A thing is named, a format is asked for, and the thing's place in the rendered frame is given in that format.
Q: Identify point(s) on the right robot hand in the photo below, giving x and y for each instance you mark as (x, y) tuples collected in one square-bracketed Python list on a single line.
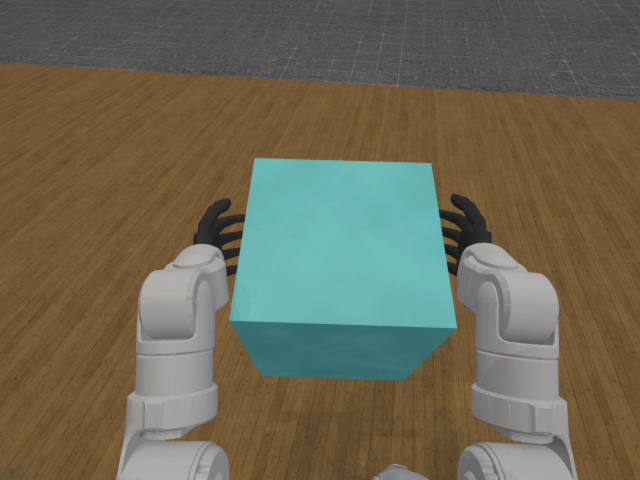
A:
[(473, 227)]

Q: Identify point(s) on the left robot upper arm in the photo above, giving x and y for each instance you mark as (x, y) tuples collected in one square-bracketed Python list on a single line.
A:
[(177, 460)]

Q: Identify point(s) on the right robot upper arm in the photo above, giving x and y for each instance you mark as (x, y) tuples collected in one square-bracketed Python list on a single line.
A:
[(503, 461)]

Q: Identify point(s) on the carton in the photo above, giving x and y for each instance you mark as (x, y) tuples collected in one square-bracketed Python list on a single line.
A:
[(342, 271)]

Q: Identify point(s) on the robot right shin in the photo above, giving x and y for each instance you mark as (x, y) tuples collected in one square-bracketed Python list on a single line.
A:
[(394, 466)]

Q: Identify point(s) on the left robot forearm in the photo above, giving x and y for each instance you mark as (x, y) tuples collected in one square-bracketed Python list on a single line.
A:
[(174, 388)]

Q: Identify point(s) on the left robot hand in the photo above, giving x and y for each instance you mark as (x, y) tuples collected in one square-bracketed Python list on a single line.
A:
[(209, 228)]

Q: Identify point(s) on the right robot forearm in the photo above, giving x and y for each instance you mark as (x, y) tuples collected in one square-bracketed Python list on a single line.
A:
[(517, 337)]

